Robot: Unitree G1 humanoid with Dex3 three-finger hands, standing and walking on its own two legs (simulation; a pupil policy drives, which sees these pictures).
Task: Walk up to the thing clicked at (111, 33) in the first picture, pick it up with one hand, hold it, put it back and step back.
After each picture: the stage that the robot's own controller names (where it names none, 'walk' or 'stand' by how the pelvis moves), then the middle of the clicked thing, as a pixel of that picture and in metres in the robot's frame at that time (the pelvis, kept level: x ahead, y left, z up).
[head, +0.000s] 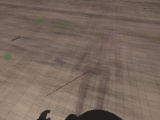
stand; (111, 34) +2.13 -0.54 -0.66
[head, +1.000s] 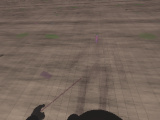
walk; (96, 38) +2.04 -0.05 -0.62
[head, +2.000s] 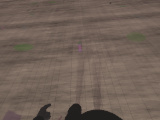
walk; (79, 46) +1.40 +0.29 -0.65
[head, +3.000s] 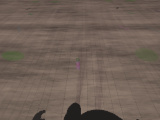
walk; (78, 64) +0.92 +0.25 -0.65
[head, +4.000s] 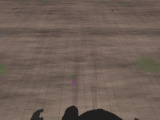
walk; (73, 80) +0.59 +0.20 -0.62
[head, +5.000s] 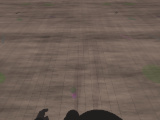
stand; (73, 93) +0.41 +0.19 -0.64
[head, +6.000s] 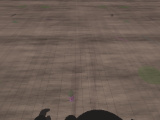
stand; (71, 96) +0.39 +0.21 -0.66
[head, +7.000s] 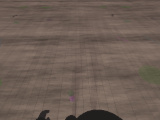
stand; (71, 96) +0.40 +0.21 -0.66
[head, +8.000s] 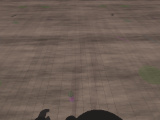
stand; (71, 97) +0.38 +0.21 -0.66
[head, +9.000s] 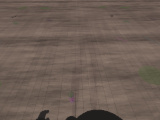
go down; (71, 97) +0.38 +0.21 -0.66
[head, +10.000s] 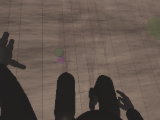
go down; (60, 57) +0.47 +0.23 -0.29
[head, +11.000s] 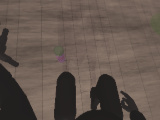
approach; (60, 55) +0.46 +0.23 -0.26
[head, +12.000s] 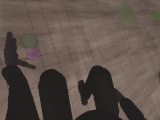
close in; (32, 49) +0.45 +0.28 -0.16
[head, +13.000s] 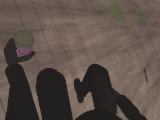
close; (25, 47) +0.44 +0.29 -0.16
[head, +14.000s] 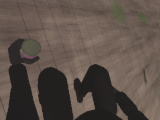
lift; (29, 52) +0.41 +0.27 -0.16
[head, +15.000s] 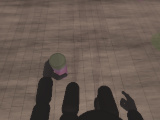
lift; (60, 68) +0.33 +0.20 +0.02
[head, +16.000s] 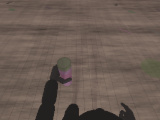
hold; (65, 73) +0.31 +0.17 +0.04
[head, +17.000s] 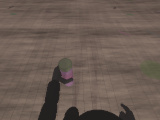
hold; (67, 74) +0.32 +0.16 +0.04
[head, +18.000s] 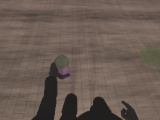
crouch; (64, 69) +0.35 +0.17 -0.01
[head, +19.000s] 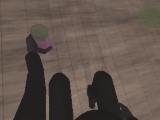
lower; (44, 43) +0.49 +0.24 -0.04
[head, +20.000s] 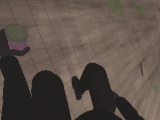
lower; (18, 43) +0.46 +0.28 -0.17
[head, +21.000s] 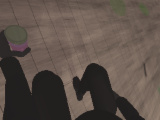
lower; (19, 44) +0.45 +0.29 -0.17
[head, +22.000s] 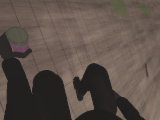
lower; (20, 45) +0.45 +0.29 -0.16
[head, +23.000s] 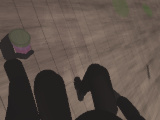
lower; (22, 47) +0.44 +0.29 -0.17
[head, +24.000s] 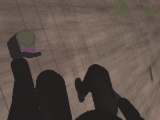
open; (28, 47) +0.45 +0.27 -0.17
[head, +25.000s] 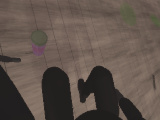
stand; (38, 45) +0.45 +0.27 -0.18
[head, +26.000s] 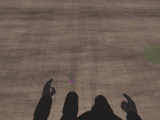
stand; (71, 78) +0.43 +0.18 -0.50
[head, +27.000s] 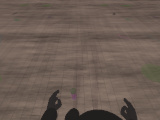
stand; (73, 94) +0.41 +0.17 -0.60
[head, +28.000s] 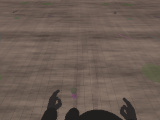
stand; (74, 93) +0.41 +0.16 -0.60
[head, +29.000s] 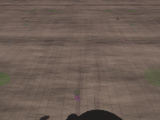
stand; (77, 95) +0.43 +0.15 -0.65
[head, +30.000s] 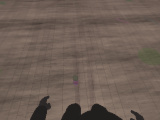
walk; (75, 80) +0.47 +0.14 -0.63
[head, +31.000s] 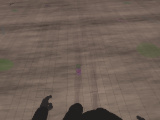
walk; (78, 69) +0.69 +0.18 -0.63
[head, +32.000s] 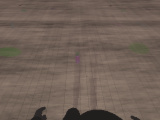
stand; (77, 58) +1.03 +0.22 -0.63
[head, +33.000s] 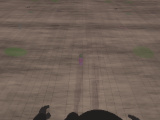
stand; (81, 60) +1.04 +0.17 -0.65
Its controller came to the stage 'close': yes
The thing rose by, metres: 0.68
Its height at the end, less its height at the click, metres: +0.00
